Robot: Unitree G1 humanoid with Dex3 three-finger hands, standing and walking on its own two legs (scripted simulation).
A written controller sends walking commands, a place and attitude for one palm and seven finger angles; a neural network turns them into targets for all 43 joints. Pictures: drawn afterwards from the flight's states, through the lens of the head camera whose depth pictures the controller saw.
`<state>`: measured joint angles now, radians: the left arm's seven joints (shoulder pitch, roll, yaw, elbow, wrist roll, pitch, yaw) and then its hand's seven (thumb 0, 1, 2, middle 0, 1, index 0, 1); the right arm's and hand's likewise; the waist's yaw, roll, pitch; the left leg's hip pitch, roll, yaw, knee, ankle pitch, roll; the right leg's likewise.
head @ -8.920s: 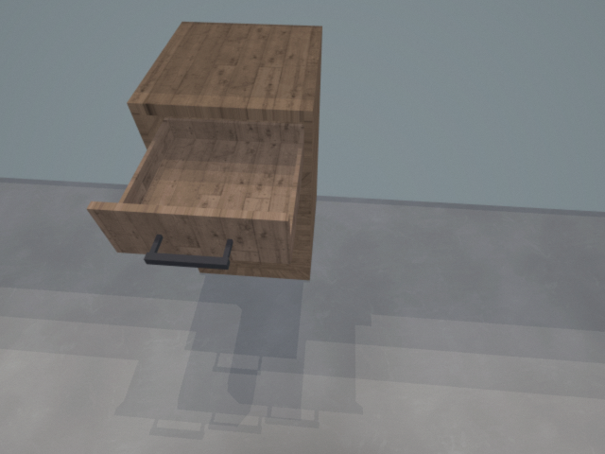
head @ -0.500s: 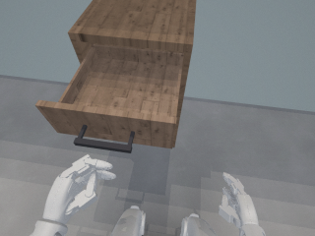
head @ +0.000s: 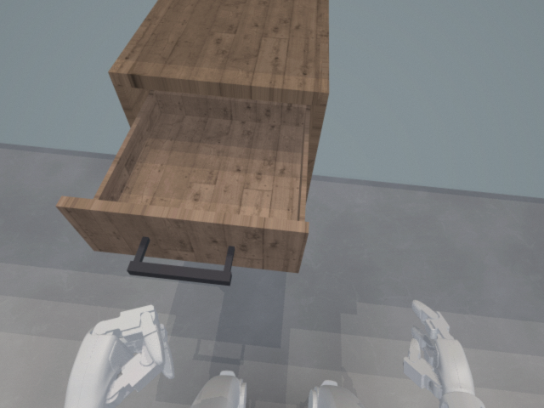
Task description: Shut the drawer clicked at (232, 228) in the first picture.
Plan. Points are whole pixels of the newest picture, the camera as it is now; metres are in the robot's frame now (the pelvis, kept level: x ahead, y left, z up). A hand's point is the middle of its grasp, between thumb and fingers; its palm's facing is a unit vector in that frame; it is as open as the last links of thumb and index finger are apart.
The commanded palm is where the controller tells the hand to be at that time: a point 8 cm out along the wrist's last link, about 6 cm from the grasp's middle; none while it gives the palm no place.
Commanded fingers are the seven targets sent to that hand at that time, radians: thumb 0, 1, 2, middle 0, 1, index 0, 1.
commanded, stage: raise the hand and make a fist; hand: left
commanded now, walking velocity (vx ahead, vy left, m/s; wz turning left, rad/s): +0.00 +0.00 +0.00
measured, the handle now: (183, 261) +0.34 +0.17 -0.03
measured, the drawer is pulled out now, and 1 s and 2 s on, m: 0.30 0.30 0.30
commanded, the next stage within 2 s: bring the fist close to the handle in 0.72 s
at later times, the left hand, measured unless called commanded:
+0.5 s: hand (170, 368) +0.17 +0.13 +0.07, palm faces -0.05 -1.00 +0.00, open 3.3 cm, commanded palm +0.13 +0.19 +0.07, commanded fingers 0.00 0.90 0.90 -1.40 -1.60 -1.40 -1.60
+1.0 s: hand (172, 361) +0.18 +0.13 +0.05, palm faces -0.03 -1.00 -0.03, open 3.3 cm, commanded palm +0.15 +0.19 +0.05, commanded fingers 0.00 0.90 0.90 -1.40 -1.60 -1.40 -1.60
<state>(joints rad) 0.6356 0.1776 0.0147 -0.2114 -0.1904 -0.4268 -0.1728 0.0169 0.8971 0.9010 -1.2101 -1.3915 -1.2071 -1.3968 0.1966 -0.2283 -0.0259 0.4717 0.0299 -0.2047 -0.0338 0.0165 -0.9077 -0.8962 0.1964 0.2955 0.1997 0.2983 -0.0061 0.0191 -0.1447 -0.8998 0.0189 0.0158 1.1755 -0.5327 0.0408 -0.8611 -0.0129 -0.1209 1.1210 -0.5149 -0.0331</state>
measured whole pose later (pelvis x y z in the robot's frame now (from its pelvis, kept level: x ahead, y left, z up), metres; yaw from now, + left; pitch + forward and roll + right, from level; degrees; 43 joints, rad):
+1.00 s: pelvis +0.01 -0.01 +0.00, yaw +0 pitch +16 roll -2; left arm 0.67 0.18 0.01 -0.22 -0.17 -0.43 -0.16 0.02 0.90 0.90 -1.40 -1.60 -1.40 -1.60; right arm 0.22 -0.22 0.00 0.43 0.03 -0.14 -0.04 0.01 -0.91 -0.90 0.20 0.30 0.20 0.30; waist -0.01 0.03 -0.16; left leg -0.92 0.03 0.00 1.19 -0.55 0.02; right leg -0.88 0.00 -0.13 1.14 -0.54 -0.05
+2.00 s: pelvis -0.01 +0.00 -0.06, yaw -1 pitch +24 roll -3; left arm 0.28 0.19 0.00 0.00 -0.15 -0.44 -0.11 0.02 0.90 0.90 -1.40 -1.60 -1.40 -1.60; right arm 0.18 -0.24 0.02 0.47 0.00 -0.09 0.01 0.01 -0.91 -0.90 0.20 0.30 0.20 0.30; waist -0.03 0.03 -0.19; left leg -1.25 0.02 0.02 1.43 -0.61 0.05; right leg -1.21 -0.02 -0.12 1.37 -0.59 -0.03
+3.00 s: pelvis -0.02 -0.01 -0.06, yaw +0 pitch +24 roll -3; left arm -0.10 0.23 0.04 0.32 -0.14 -0.43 -0.11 -0.04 0.82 0.94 -1.40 -1.60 -1.40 -1.60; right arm 0.17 -0.26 0.03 0.56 0.01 -0.06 -0.02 0.01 -0.91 -0.90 0.20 0.30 0.20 0.30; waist -0.04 0.02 -0.17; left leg -1.26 0.02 0.00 1.41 -0.57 0.03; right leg -1.22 -0.02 -0.14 1.36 -0.57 -0.05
